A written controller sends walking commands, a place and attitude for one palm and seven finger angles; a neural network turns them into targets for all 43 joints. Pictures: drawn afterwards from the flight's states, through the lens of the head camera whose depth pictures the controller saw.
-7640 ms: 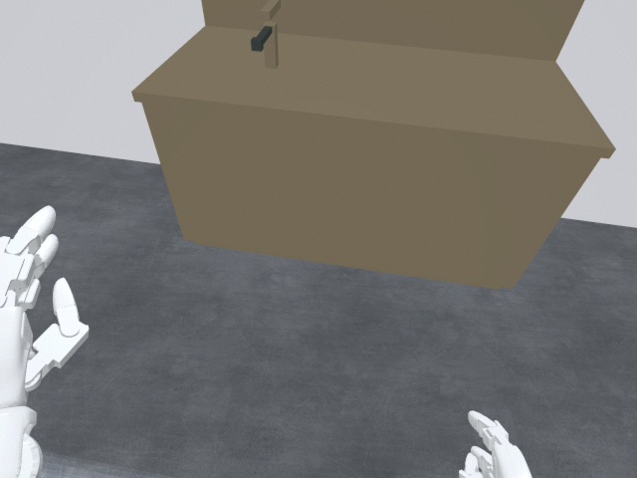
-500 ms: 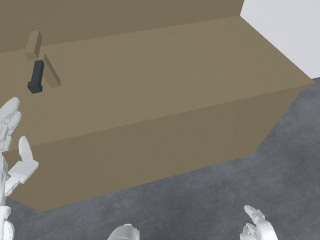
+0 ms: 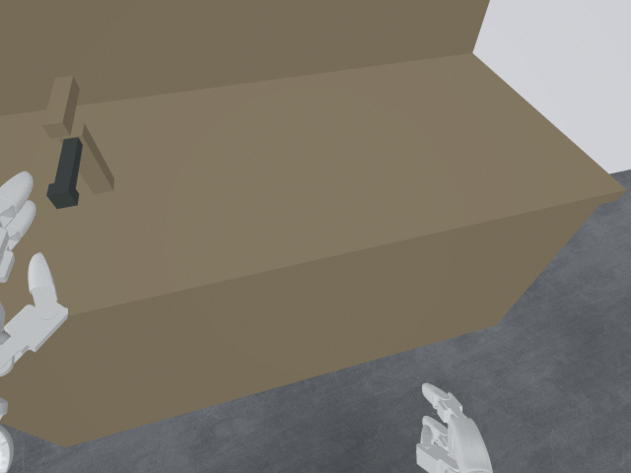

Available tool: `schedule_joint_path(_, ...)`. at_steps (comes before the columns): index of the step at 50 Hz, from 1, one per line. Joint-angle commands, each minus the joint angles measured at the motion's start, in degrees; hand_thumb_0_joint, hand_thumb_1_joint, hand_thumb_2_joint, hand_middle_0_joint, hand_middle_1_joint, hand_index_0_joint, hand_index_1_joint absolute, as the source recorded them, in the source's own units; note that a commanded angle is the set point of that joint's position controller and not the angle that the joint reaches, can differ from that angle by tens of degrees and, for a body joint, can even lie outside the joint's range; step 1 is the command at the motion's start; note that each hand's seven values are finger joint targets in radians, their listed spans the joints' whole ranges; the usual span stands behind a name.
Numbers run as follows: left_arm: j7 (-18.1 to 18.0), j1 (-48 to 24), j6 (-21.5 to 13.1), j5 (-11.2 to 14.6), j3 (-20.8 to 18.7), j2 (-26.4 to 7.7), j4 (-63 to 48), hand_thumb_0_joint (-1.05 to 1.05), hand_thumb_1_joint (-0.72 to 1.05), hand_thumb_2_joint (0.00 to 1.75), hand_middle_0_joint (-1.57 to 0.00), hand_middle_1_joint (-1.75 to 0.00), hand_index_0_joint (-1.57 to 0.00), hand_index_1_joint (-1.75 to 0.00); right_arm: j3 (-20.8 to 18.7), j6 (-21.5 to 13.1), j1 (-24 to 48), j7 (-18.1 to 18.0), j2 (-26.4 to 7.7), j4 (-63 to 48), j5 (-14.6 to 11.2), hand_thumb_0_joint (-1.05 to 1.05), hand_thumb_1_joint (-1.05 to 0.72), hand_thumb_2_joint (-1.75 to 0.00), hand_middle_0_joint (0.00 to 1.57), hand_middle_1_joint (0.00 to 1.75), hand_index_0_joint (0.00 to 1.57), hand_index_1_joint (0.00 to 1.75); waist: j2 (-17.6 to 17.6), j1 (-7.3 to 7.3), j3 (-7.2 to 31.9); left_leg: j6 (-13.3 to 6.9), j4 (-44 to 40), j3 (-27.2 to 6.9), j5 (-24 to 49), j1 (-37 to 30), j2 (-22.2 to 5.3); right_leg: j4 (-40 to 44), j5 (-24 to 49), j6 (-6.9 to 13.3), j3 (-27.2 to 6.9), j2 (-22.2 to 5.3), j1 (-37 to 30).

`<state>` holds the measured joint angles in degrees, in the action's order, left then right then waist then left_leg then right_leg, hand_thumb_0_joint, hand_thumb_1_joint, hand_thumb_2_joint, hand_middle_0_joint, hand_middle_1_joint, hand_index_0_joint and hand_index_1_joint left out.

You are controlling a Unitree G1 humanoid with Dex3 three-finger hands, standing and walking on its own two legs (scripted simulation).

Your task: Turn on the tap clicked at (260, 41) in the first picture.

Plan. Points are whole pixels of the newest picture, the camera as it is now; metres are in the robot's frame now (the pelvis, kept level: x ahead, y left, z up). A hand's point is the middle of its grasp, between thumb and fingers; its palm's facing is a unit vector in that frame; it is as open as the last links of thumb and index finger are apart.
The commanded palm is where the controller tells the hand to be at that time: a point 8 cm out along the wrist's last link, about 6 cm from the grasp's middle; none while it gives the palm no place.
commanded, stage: come to a stop and stand still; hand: left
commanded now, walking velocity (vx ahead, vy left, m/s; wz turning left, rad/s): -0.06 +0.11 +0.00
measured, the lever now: (63, 194) +0.44 +0.41 +0.07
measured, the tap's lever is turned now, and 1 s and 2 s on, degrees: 0 0 0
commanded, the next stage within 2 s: look again from close up in 0.74 s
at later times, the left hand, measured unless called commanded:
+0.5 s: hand (25, 398) +0.14 +0.23 +0.18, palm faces +0.44 -0.81 -0.39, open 7.4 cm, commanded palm +0.10 +0.27 +0.18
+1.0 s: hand out of the picture +0.18 +0.26 +0.21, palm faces +0.50 -0.77 -0.40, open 7.4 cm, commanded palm +0.08 +0.25 +0.18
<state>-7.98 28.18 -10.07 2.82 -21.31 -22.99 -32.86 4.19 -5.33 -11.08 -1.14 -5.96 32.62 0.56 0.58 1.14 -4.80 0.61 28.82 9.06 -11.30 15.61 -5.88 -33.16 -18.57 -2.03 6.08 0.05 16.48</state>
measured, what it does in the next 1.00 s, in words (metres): steps on the spot: right foot, then left foot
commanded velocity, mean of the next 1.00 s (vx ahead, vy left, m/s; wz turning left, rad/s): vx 0.07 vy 0.02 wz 0.00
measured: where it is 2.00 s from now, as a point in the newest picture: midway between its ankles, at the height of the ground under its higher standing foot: outside the picture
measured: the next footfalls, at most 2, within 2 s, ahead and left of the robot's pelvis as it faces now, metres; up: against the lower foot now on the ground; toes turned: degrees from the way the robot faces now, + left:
right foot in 0.02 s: +0.07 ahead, -0.09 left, +0.00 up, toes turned -6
left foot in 0.46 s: -0.01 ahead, +0.07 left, +0.00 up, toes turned +3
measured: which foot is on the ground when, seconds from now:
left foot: down 0.00-0.06, up 0.08-0.44, down 0.46-1.00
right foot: up 0.00-0.00, down 0.02-0.50, up 0.52-0.70, down 0.72-1.00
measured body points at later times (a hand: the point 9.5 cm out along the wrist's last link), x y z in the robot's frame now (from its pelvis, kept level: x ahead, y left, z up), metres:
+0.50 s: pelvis -0.06 -0.01 +0.00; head -0.05 -0.01 +0.45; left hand +0.11 +0.27 +0.20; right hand +0.10 -0.27 -0.08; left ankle -0.07 +0.11 -0.74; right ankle +0.03 -0.09 -0.73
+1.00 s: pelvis -0.08 -0.03 +0.00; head -0.04 -0.02 +0.45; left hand +0.15 +0.30 +0.23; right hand +0.09 -0.26 -0.09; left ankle -0.06 +0.06 -0.74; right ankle -0.05 -0.10 -0.74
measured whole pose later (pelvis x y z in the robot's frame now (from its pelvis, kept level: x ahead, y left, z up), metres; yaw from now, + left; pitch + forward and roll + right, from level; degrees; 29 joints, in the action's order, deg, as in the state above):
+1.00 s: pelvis -0.08 -0.03 +0.00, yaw +0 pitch -2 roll -1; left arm -6.6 10.2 -14.4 3.4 -27.8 -26.5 -17.5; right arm -0.7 -6.7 -10.9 1.5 -13.4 36.2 -0.9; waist 0.9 1.4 -5.8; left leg -2.7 29.6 3.9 -14.4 14.0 -0.2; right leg -27.3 -12.3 3.6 4.2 3.3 13.6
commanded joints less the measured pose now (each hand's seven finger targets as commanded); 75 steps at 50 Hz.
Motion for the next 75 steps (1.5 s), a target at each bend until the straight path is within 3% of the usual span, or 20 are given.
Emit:
schedule_joint_path(1,-1.5,-5.0,-2.6,-0.6,-5.4,-7.3,-7.8,0.00,0.90,0.90,-0.20,-0.30,-0.20,-0.30,-4.9,-2.4,3.2,-1.9,-10.5,-7.3,-0.9,0.00,-0.90,-0.90,0.20,0.30,0.20,0.30,2.8,-1.47,10.3,-0.9,-0.1,-4.4,2.3,1.8,-5.9,11.5,18.2,1.4,-5.7,-5.1,-11.0)
schedule_joint_path(3,-1.5,-5.5,-1.4,0.3,-5.3,-8.3,-6.9,0.00,0.90,0.90,-0.20,-0.30,-0.20,-0.30,-4.9,-2.3,3.5,-1.9,-9.5,-7.6,-1.4,0.00,-0.90,-0.90,0.20,0.30,0.20,0.30,-12.8,-0.80,10.1,1.8,13.2,-3.7,-14.9,4.7,3.9,17.1,20.3,6.5,-21.7,-16.1,-5.1)
schedule_joint_path(4,-1.7,-4.5,-1.3,0.1,-5.8,-8.6,-6.3,0.00,0.90,0.90,-0.20,-0.30,-0.20,-0.30,-5.0,-2.2,3.9,-1.9,-9.8,-6.8,-1.2,0.00,-0.90,-0.90,0.20,0.30,0.20,0.30,-12.9,-0.27,10.1,1.2,21.2,-6.8,-16.9,6.5,4.5,18.1,21.7,7.6,-23.6,-18.9,-5.2)
schedule_joint_path(9,-3.0,-2.0,-3.2,-0.5,-7.1,-8.8,-6.3,0.00,0.90,0.90,-0.20,-0.30,-0.20,-0.30,-4.4,-0.5,5.6,-3.0,-9.8,-5.8,-1.2,0.00,-0.90,-0.90,0.20,0.30,0.20,0.30,-5.5,-1.05,12.5,1.8,26.5,-9.2,-12.3,10.6,3.8,13.6,29.5,8.4,-13.9,-17.6,-11.2)
schedule_joint_path(17,-3.0,-0.4,-4.2,-0.8,-6.2,-7.8,-6.2,0.00,0.90,0.90,-0.20,-0.30,-0.20,-0.30,-6.2,0.5,4.0,-3.0,-12.0,-6.9,-0.8,0.00,-0.90,-0.90,0.20,0.30,0.20,0.30,-7.0,0.20,11.2,-0.3,9.9,-6.4,-13.7,4.5,4.6,20.8,3.7,8.7,-17.0,-17.7,-8.4)
schedule_joint_path(22,-3.0,-4.5,-4.3,-1.2,-4.1,-7.5,-7.4,0.00,0.90,0.90,-0.20,-0.30,-0.20,-0.30,-6.8,0.5,1.9,-3.2,-12.8,-7.0,-0.3,0.00,-0.90,-0.90,0.20,0.30,0.20,0.30,-3.3,-1.13,10.5,-2.8,-8.5,-6.7,-12.0,-6.2,3.2,18.6,-12.4,4.1,-12.8,-11.0,-2.9)
schedule_joint_path(25,-3.0,-9.8,-5.1,-1.8,-3.3,-7.3,-8.1,0.00,0.90,0.90,-0.20,-0.30,-0.20,-0.30,-6.1,-0.4,3.2,-3.6,-13.5,-6.9,-0.7,0.00,-0.90,-0.90,0.20,0.30,0.20,0.30,14.9,-1.11,4.3,-8.7,-22.1,-24.7,-30.1,3.8,-11.2,-4.4,-5.9,1.3,-3.2,-0.7,1.2)
schedule_joint_path(28,-2.0,-11.8,-4.7,-2.4,-2.5,-7.2,-6.4,0.00,0.90,0.90,-0.20,-0.30,-0.20,-0.30,-6.2,-2.2,3.8,-3.2,-12.1,-6.5,-0.9,0.00,-0.90,-0.90,0.20,0.30,0.20,0.30,9.9,-1.01,1.8,-8.8,-19.5,-20.4,-23.0,4.3,-10.3,-13.3,-3.9,1.0,-2.9,-0.1,4.5)
schedule_joint_path(34,-1.9,-11.3,-3.7,-1.8,-1.2,-5.9,-6.0,0.00,0.90,0.90,-0.20,-0.30,-0.20,-0.30,-5.8,-3.4,3.2,-2.4,-12.6,-4.5,-0.4,0.00,-0.90,-0.90,0.20,0.30,0.20,0.30,10.0,-1.67,5.1,-6.2,-9.2,-16.2,3.8,-3.3,-8.0,7.0,-0.8,1.0,0.5,1.0,-3.1)
schedule_joint_path(36,-2.1,-11.0,-3.8,-2.0,-2.7,-7.3,-5.3,0.00,0.90,0.90,-0.20,-0.30,-0.20,-0.30,-5.7,-3.1,3.3,-2.1,-12.1,-4.4,-0.5,0.00,-0.90,-0.90,0.20,0.30,0.20,0.30,6.6,-1.72,7.9,-3.8,-3.5,-12.3,4.1,1.0,-5.5,11.7,8.4,2.6,-2.9,-1.6,-11.8)
schedule_joint_path(39,-2.0,-6.8,-2.6,-0.3,-5.0,-8.8,-4.3,0.00,0.90,0.90,-0.20,-0.30,-0.20,-0.30,-6.0,-2.4,3.3,-1.5,-10.4,-5.2,-1.0,0.00,-0.90,-0.90,0.20,0.30,0.20,0.30,-10.5,-1.19,9.4,0.6,11.6,-5.8,-11.6,7.1,4.4,16.3,11.3,9.7,-22.5,-15.3,-11.3)
schedule_joint_path(41,-2.1,-3.8,-3.1,0.1,-6.0,-8.6,-5.0,0.00,0.90,0.90,-0.20,-0.30,-0.20,-0.30,-5.2,-1.3,4.8,-1.3,-9.4,-5.4,-0.8,0.00,-0.90,-0.90,0.20,0.30,0.20,0.30,-8.4,-0.46,8.6,0.4,19.1,-9.1,-15.5,10.1,3.8,16.8,18.0,12.6,-22.4,-17.9,-12.0)
schedule_joint_path(42,-1.6,-58.6,-7.1,-4.0,-37.2,-48.9,-15.0,0.00,0.90,0.90,-0.20,-0.30,-0.20,-0.30,-7.0,-4.6,-2.5,-1.7,-8.9,-2.4,1.6,0.00,-0.90,-0.90,0.20,0.30,0.20,0.30,-20.9,0.32,2.1,1.9,22.7,-1.8,-6.3,16.2,7.3,17.1,40.9,2.9,-16.8,-5.1,-11.1)
schedule_joint_path(43,0.0,-51.2,-7.4,-2.3,-27.6,-33.8,1.6,0.00,0.90,0.90,-0.20,-0.30,-0.20,-0.30,-6.3,-5.1,3.6,-1.3,-8.2,-1.7,-0.2,0.00,-0.90,-0.90,0.20,0.30,0.20,0.30,-4.8,1.74,11.0,1.1,14.5,-7.0,-8.0,11.6,5.3,10.5,43.7,12.8,-16.8,-13.5,-15.6)
schedule_joint_path(44,1.2,-35.1,-8.0,-2.2,-14.1,-16.2,12.2,0.00,0.90,0.90,-0.20,-0.30,-0.20,-0.30,-6.2,-6.2,4.0,-0.7,-9.3,-3.3,0.0,0.00,-0.90,-0.90,0.20,0.30,0.20,0.30,1.6,0.61,15.4,0.0,8.6,-8.5,-6.5,5.5,6.0,9.5,44.5,12.1,-19.6,-14.0,-16.8)
schedule_joint_path(48,3.1,-6.5,-6.9,1.3,-0.6,-1.8,6.3,0.00,0.90,0.90,-0.20,-0.30,-0.20,-0.30,-7.3,-5.0,2.4,3.3,-12.0,-6.4,-2.5,0.00,-0.90,-0.90,0.20,0.30,0.20,0.30,-4.2,1.70,12.9,-2.6,-6.1,-7.2,6.6,-3.9,3.7,9.2,23.3,1.7,-10.5,-7.6,-15.2)
schedule_joint_path(53,1.2,-9.5,-7.1,-0.6,-10.5,-14.0,-8.1,0.00,0.90,0.90,-0.20,-0.30,-0.20,-0.30,-6.3,-4.4,6.3,1.7,-13.6,-9.3,-1.2,0.00,-0.90,-0.90,0.20,0.30,0.20,0.30,6.4,1.87,8.7,-5.2,-12.1,-17.0,-5.0,1.7,-2.8,5.6,3.7,1.9,-7.8,-3.0,-8.1)
schedule_joint_path(65,1.3,-13.8,-5.7,-1.0,-1.7,-4.4,-0.7,0.00,0.90,0.90,-0.20,-0.30,-0.20,-0.30,-5.5,-6.3,3.6,-0.7,-13.5,-8.1,0.1,0.00,-0.90,-0.90,0.20,0.30,0.20,0.30,1.3,0.24,10.2,-3.2,-6.6,-12.4,-4.0,-5.1,2.0,14.4,3.8,4.3,-11.7,-4.1,-4.8)
schedule_joint_path(70,1.3,-13.5,-5.0,-1.3,-2.2,-5.5,-0.6,0.00,0.90,0.90,-0.20,-0.30,-0.20,-0.30,-5.2,-4.5,4.2,-0.7,-13.5,-9.2,0.3,0.00,-0.90,-0.90,0.20,0.30,0.20,0.30,1.6,-0.10,7.6,-4.8,-7.0,-15.0,-10.8,-0.3,1.5,10.5,-2.1,5.7,-10.2,-3.7,-3.7)
schedule_joint_path(75,1.1,-12.6,-5.6,-0.7,-6.0,-8.6,-4.8,0.00,0.90,0.90,-0.20,-0.30,-0.20,-0.30,-4.9,-3.6,4.1,-0.9,-13.1,-10.2,0.2,0.00,-0.90,-0.90,0.20,0.30,0.20,0.30,5.9,-0.20,9.9,-4.6,-5.1,-17.2,3.6,-2.8,-0.2,0.7,9.9,5.5,-5.4,-2.3,-4.8)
